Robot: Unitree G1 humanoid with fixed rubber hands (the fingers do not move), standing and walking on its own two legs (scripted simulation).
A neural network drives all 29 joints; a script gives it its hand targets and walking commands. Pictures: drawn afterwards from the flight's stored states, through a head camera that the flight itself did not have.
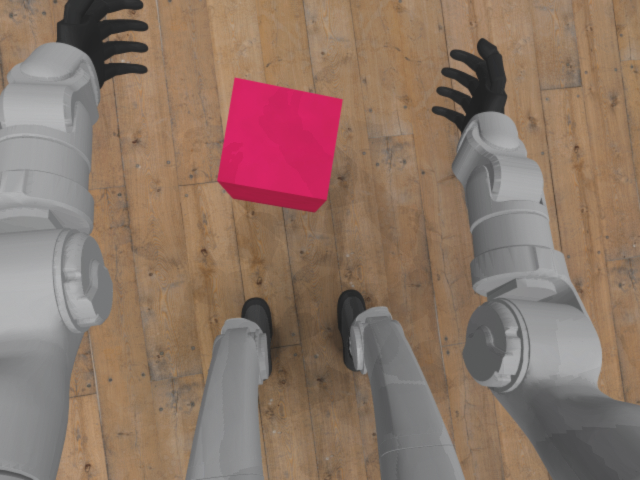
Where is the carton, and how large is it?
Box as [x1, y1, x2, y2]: [217, 78, 342, 211]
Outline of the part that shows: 235,78 217,180 233,198 315,211 326,199 342,99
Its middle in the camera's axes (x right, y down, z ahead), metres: -0.09 -0.19 +0.86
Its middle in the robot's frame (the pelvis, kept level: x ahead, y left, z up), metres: +0.56 +0.01 -0.54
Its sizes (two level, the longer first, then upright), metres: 0.210 0.200 0.250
